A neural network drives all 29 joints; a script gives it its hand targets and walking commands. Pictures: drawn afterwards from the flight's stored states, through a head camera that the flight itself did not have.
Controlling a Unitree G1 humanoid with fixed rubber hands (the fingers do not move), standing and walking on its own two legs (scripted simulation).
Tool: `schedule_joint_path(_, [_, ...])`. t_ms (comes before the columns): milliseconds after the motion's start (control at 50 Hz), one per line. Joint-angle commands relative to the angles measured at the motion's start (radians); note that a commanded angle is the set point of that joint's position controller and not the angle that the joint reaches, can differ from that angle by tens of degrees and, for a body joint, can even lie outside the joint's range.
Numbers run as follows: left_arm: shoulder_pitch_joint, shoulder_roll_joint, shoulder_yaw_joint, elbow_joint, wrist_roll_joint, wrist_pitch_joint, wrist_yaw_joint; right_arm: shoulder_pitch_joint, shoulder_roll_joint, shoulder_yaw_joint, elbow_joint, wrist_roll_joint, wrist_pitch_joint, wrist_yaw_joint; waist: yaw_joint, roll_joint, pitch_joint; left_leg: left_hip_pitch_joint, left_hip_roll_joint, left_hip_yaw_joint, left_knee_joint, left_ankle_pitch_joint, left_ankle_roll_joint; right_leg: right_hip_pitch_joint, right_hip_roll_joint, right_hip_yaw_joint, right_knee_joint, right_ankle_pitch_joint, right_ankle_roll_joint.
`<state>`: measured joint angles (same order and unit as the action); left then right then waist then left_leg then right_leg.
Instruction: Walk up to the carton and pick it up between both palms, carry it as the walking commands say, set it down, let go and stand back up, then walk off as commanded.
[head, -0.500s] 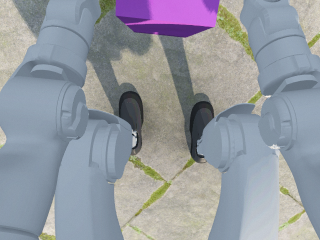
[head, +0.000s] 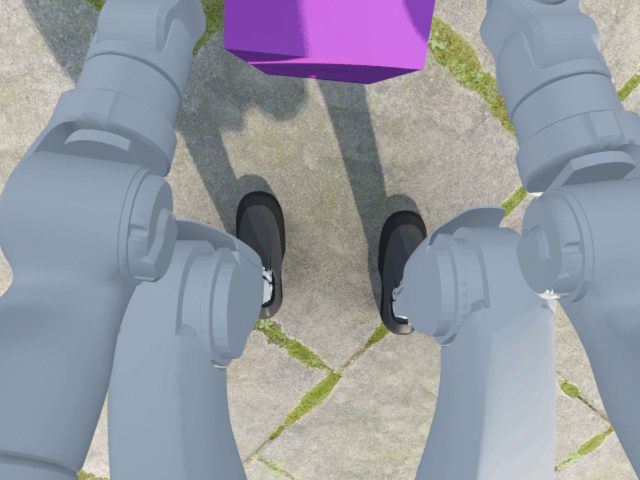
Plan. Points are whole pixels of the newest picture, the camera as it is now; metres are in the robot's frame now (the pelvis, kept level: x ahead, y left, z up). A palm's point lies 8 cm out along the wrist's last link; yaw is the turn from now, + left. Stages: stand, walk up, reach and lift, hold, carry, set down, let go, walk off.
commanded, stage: reach and lift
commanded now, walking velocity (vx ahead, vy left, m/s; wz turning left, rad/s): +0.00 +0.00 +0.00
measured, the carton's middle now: out of the picture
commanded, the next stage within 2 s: none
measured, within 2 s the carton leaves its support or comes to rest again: leaves its support in 1.04 s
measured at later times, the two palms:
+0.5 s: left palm out of the picture +0.56 +0.11 -0.19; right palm out of the picture +0.55 -0.13 -0.18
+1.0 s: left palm out of the picture +0.56 +0.11 -0.18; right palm out of the picture +0.56 -0.13 -0.17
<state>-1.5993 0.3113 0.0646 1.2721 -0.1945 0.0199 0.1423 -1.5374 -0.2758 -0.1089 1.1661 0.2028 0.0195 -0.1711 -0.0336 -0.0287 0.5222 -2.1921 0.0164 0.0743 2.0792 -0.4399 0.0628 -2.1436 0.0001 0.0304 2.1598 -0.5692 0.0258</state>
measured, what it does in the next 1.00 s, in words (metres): stands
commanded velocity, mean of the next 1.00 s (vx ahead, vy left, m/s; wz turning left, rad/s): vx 0.00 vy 0.00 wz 0.00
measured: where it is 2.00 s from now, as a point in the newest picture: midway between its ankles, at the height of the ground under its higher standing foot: (332, 284)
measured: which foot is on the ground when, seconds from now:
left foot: down 0.00-1.00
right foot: down 0.00-1.00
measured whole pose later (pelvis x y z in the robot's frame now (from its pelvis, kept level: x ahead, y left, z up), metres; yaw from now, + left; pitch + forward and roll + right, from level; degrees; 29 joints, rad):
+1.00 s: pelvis +0.00 +0.00 -0.02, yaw +0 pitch +29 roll +1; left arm -1.62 0.28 0.04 1.22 -0.12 0.17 0.17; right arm -1.58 -0.19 -0.16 1.11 0.11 0.16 -0.18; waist -0.03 -0.03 0.52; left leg -2.19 0.01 0.07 2.14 -0.45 0.05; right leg -2.15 0.02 0.04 2.23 -0.59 0.02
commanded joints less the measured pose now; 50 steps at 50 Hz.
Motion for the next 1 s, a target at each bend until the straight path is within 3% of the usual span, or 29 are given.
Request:
schedule_joint_path(0, [-0.189,-0.164,-0.142,-0.2,-0.049,-0.042,-0.01,-0.186,0.232,0.124,-0.14,0.078,-0.042,0.018,0.007,0.007,-1.575,0.817,-0.074,-0.102,-0.084,0.237,-0.054,0.479,0.093,-0.067,-0.183,0.242,0.009])
schedule_joint_path(100, [-0.254,-0.329,-0.145,-0.206,-0.013,-0.038,-0.035,-0.199,0.381,0.098,-0.079,0.019,-0.037,0.04,-0.017,0.024,-1.525,0.791,-0.092,-0.1,-0.071,0.223,-0.058,0.465,0.107,-0.069,-0.168,0.234,0.008])
schedule_joint_path(160, [-0.198,-0.269,-0.088,-0.179,0.079,-0.033,-0.023,-0.126,0.311,-0.001,-0.022,-0.062,-0.036,0.023,-0.041,0.034,-1.45,0.752,-0.103,-0.089,-0.073,0.189,-0.068,0.449,0.115,-0.073,-0.168,0.218,0.014])
schedule_joint_path(240, [-0.37,-0.682,-0.159,-0.191,0.062,-0.013,-0.122,-0.279,0.748,0.091,-0.022,-0.076,-0.016,0.127,-0.021,0.037,-1.415,0.718,-0.118,-0.098,-0.073,0.157,-0.064,0.41,0.132,-0.067,-0.157,0.19,-0.006])
schedule_joint_path(300, [-0.439,-0.876,-0.153,-0.232,0.093,0.014,-0.189,-0.334,0.962,0.089,-0.048,-0.108,0.018,0.196,-0.014,0.037,-1.363,0.671,-0.134,-0.087,-0.063,0.126,-0.06,0.387,0.149,-0.072,-0.141,0.151,-0.011])
schedule_joint_path(400, [-0.449,-1.011,-0.128,-0.258,0.101,0.053,-0.258,-0.336,1.108,0.057,-0.09,-0.148,0.066,0.266,-0.028,0.027,-1.312,0.599,-0.148,-0.073,-0.05,0.099,-0.049,0.364,0.162,-0.081,-0.13,0.132,-0.016])
schedule_joint_path(480, [-0.444,-1.073,-0.117,-0.273,0.097,0.074,-0.291,-0.329,1.193,0.053,-0.109,-0.16,0.095,0.297,-0.018,0.011,-1.288,0.549,-0.155,-0.06,-0.04,0.092,-0.04,0.379,0.168,-0.08,-0.128,0.138,-0.013])
schedule_joint_path(520, [-0.451,-1.096,-0.115,-0.286,0.085,0.078,-0.303,-0.325,1.223,0.054,-0.114,-0.159,0.103,0.305,-0.029,0.002,-1.293,0.535,-0.156,-0.058,-0.031,0.095,-0.038,0.384,0.171,-0.08,-0.13,0.146,-0.011])
schedule_joint_path(540, [-0.458,-1.102,-0.114,-0.295,0.078,0.078,-0.308,-0.326,1.245,0.057,-0.113,-0.156,0.108,0.307,-0.016,0.003,-1.302,0.526,-0.157,-0.052,-0.027,0.099,-0.037,0.395,0.171,-0.073,-0.134,0.152,-0.012])
schedule_joint_path(660, [-0.48,-1.157,-0.136,-0.315,0.046,0.082,-0.322,-0.325,1.307,0.069,-0.11,-0.14,0.123,0.312,-0.028,-0.016,-1.357,0.522,-0.156,-0.049,-0.014,0.119,-0.033,0.426,0.176,-0.07,-0.133,0.186,-0.013])
schedule_joint_path(780, [-0.529,-1.185,-0.157,-0.359,0.028,0.083,-0.315,-0.351,1.336,0.092,-0.143,-0.113,0.128,0.307,-0.019,-0.017,-1.469,0.566,-0.155,-0.048,-0.01,0.149,-0.033,0.463,0.181,-0.068,-0.136,0.223,-0.015])
schedule_joint_path(940, [-0.607,-1.253,-0.255,-0.576,-0.06,0.11,-0.274,-0.46,1.389,0.214,-0.394,-0.012,0.154,0.271,-0.017,-0.01,-1.998,0.884,-0.166,-0.046,-0.002,0.348,-0.038,0.695,0.188,-0.089,-0.135,0.404,-0.004])
schedule_joint_path(960, [-0.601,-1.264,-0.262,-0.61,-0.063,0.117,-0.27,-0.466,1.423,0.233,-0.428,0.006,0.163,0.27,0.0,-0.002,-2.07,0.924,-0.167,-0.039,-0.007,0.375,-0.038,0.729,0.192,-0.091,-0.139,0.427,-0.001])
schedule_joint_path(980, [-0.61,-1.278,-0.269,-0.63,-0.068,0.123,-0.266,-0.471,1.439,0.242,-0.446,0.013,0.171,0.269,-0.002,-0.002,-2.111,0.955,-0.169,-0.038,-0.008,0.393,-0.039,0.735,0.193,-0.094,-0.143,0.44,0.001])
